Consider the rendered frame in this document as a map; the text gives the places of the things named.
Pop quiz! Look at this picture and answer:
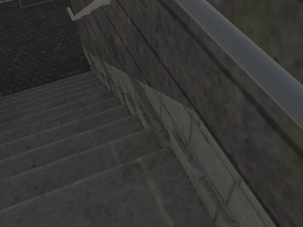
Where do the stairs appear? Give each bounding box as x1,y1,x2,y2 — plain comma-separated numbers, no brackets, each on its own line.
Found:
0,71,162,210

